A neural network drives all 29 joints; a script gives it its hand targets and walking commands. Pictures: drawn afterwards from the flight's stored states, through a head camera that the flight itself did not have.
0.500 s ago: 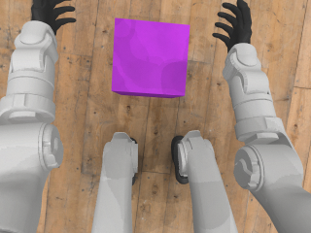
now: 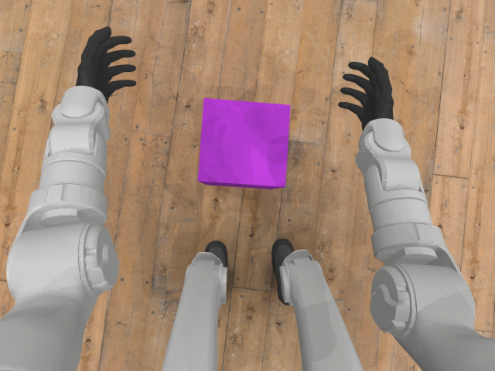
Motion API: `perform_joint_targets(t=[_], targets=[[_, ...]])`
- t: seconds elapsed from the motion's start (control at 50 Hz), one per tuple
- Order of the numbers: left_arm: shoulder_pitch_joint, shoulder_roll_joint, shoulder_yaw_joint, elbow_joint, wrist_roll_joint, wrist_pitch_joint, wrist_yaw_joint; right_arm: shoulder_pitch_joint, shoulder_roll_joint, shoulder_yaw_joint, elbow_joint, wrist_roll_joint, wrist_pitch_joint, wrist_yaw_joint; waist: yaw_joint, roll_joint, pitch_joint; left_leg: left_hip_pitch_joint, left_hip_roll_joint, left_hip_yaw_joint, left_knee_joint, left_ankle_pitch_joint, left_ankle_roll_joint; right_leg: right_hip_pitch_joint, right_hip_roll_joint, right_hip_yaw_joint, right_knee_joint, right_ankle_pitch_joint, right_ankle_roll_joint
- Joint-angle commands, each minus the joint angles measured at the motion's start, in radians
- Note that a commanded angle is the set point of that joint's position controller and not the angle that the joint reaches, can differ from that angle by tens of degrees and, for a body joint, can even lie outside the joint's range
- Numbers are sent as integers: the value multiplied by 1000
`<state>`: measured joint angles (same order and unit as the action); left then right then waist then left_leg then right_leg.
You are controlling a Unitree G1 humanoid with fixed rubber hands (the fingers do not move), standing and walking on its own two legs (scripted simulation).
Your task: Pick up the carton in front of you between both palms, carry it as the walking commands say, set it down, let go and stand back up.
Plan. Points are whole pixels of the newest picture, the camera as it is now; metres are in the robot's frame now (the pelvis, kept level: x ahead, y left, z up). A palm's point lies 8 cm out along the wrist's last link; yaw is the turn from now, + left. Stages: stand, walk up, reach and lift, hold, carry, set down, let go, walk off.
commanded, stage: let go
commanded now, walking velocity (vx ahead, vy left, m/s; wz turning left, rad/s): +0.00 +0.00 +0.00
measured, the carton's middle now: (242, 150) +0.48 +0.01 -0.52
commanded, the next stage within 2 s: stand in 1.22 s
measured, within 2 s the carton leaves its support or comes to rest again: neither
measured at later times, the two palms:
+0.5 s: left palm (51, 203) +0.35 +0.22 +0.01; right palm (486, 214) +0.33 -0.23 +0.01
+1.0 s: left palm (7, 339) +0.24 +0.22 +0.07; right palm out of the picture +0.26 -0.24 +0.07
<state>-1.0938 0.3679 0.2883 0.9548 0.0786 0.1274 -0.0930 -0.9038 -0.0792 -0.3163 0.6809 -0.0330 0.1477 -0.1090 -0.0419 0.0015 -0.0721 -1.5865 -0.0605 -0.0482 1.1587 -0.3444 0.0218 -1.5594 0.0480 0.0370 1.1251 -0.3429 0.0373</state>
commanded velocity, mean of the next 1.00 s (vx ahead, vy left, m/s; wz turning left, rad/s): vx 0.00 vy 0.00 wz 0.00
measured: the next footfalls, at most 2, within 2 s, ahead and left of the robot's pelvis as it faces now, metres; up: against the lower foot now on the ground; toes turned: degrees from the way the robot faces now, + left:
none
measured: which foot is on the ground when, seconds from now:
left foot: down 0.00-1.00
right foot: down 0.00-1.00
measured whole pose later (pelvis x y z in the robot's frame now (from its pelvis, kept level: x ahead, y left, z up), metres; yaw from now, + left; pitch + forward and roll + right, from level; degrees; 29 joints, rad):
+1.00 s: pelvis +0.09 -0.02 +0.13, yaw +1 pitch -4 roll +0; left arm 0.23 0.21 0.04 0.43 0.01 0.12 -0.08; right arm 0.21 -0.21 -0.05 0.43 -0.02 0.12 0.07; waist 0.00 0.00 0.09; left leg -0.11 -0.03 -0.06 0.43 -0.26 0.01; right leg -0.10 0.03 0.05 0.44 -0.27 -0.01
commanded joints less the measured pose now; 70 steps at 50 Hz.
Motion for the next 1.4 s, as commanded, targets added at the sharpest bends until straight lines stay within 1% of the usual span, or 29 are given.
perform_joint_targets(t=[0.0,0.04,0.08,0.14,0.18,0.24,0.36,0.42,0.5,0.56,0.66,0.72,0.8,0.88,0.96,1.1,1.12,1.14,1.16,1.2,1.22,1.24,1.26,1.28,1.3,1.32,1.38], targets=[[-57,79,26,-135,37,-17,22,-18,-92,11,-113,-38,-30,25,19,100,-992,882,12,-1,-138,490,-49,387,32,-102,-120,261,25],[46,43,21,-194,45,-20,42,72,-110,33,-136,-58,-39,47,20,94,-996,958,14,-4,-173,521,-54,431,31,-102,-155,270,15],[143,12,5,-262,39,-27,59,154,-128,55,-167,-69,-48,70,15,83,-971,997,15,-4,-211,525,-56,496,30,-97,-189,283,4],[250,-6,-22,-355,14,-44,69,246,-146,88,-209,-64,-62,96,12,65,-892,1004,16,-3,-275,486,-53,605,22,-83,-242,305,-6],[321,-13,-38,-395,-7,-59,66,314,-148,112,-218,-48,-73,109,9,55,-827,1000,19,-2,-314,453,-47,679,15,-69,-278,320,-8],[445,-26,-58,-409,-27,-83,60,431,-144,136,-210,-21,-93,126,8,50,-732,1002,23,-2,-363,433,-40,774,2,-48,-328,345,-8],[721,-54,-89,-391,-39,-128,54,670,-143,177,-195,15,-140,146,17,40,-583,1051,24,-2,-441,467,-33,957,-14,-10,-411,424,-9],[845,-57,-104,-406,-47,-147,54,774,-152,198,-215,24,-159,148,18,18,-519,1082,22,2,-488,468,-32,1072,-21,4,-454,484,-7],[991,-53,-129,-453,-60,-166,54,905,-170,221,-260,32,-176,149,16,-11,-429,1160,19,7,-568,451,-31,1216,-26,12,-524,542,-3],[1091,-54,-149,-488,-67,-173,54,995,-181,235,-291,38,-182,152,16,-15,-342,1248,19,9,-631,442,-32,1289,-25,10,-586,544,-3],[1229,-69,-186,-542,-77,-158,51,1081,-202,252,-326,53,-170,165,33,8,-173,1385,22,10,-723,413,-38,1358,-19,2,-687,464,-9],[1266,-70,-205,-570,-78,-132,45,1100,-211,257,-335,56,-147,173,40,13,-72,1425,23,14,-759,363,-38,1384,-17,1,-730,385,-14],[1274,-68,-217,-601,-77,-88,34,1095,-219,254,-340,45,-104,182,45,11,37,1454,28,23,-788,272,-34,1400,-18,-8,-762,269,-18],[1267,-64,-220,-619,-74,-43,22,1087,-223,245,-339,23,-60,184,40,-10,110,1472,31,31,-795,208,-32,1412,-18,-17,-771,199,-21],[1261,-62,-220,-627,-71,-12,16,1088,-223,237,-338,7,-28,181,32,-26,142,1493,30,35,-791,199,-29,1429,-19,-19,-768,198,-21],[1267,-67,-214,-635,-57,10,18,1077,-219,238,-357,7,-9,181,42,-4,140,1509,26,31,-777,245,-28,1469,-18,-17,-753,243,-29],[1326,-58,-202,-573,-78,-22,36,1028,-245,238,-419,-5,46,153,47,-40,85,1544,25,27,-744,308,-23,1471,6,-25,-720,243,-15],[1313,-62,-210,-593,-73,-28,45,1060,-235,248,-399,-2,60,142,52,-17,97,1534,22,27,-741,316,-25,1463,4,-24,-716,242,-20],[1304,-62,-219,-601,-74,-30,49,1061,-233,253,-405,0,66,136,46,-13,104,1529,24,24,-742,310,-23,1450,4,-21,-713,239,-21],[1284,-61,-225,-613,-77,-30,53,1060,-224,265,-407,5,76,129,45,3,112,1522,25,22,-743,302,-22,1433,3,-16,-709,238,-22],[1273,59,-189,-481,-41,-59,94,1031,-328,238,-245,3,-12,91,53,42,131,1352,76,-2,-712,180,-47,1337,-69,26,-712,202,-15],[1291,83,-187,-470,-31,-75,107,1063,-330,232,-224,1,-52,80,45,17,115,1378,79,-16,-713,136,-43,1333,-86,47,-720,169,-23],[1279,74,-192,-457,-29,-87,108,1060,-327,237,-199,-7,-75,80,38,10,103,1384,87,-27,-719,95,-39,1304,-89,62,-728,104,-26],[1271,64,-197,-445,-29,-95,107,1055,-329,238,-177,-11,-93,82,38,16,98,1384,93,-40,-727,71,-33,1296,-88,67,-732,66,-28],[1266,51,-200,-432,-32,-102,108,1049,-326,239,-156,-11,-106,83,39,26,90,1382,100,-50,-731,65,-28,1297,-85,68,-726,62,-32],[1259,51,-203,-421,-34,-108,105,1039,-332,240,-140,-10,-116,87,42,31,69,1382,106,-56,-731,94,-24,1316,-83,64,-713,100,-36],[1266,61,-204,-384,-36,-120,104,1026,-345,243,-94,-9,-135,90,47,8,28,1394,114,-58,-717,213,-23,1356,-92,69,-697,217,-40]])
